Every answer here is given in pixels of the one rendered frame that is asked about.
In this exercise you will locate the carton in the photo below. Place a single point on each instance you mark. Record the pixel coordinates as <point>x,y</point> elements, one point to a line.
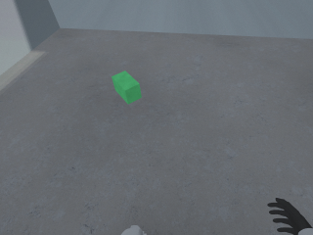
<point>127,87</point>

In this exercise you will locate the robot right hand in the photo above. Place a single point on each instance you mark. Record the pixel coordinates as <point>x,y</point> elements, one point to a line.
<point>294,218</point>

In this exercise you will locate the robot left shin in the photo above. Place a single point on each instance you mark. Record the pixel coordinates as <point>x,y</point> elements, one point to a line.
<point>135,226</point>

